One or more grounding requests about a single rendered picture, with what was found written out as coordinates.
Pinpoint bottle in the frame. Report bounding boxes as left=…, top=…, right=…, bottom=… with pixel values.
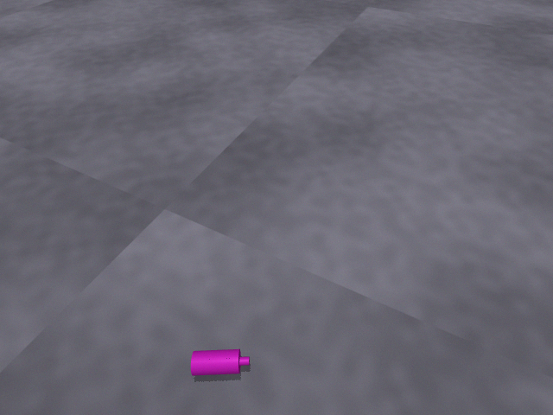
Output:
left=191, top=349, right=250, bottom=375

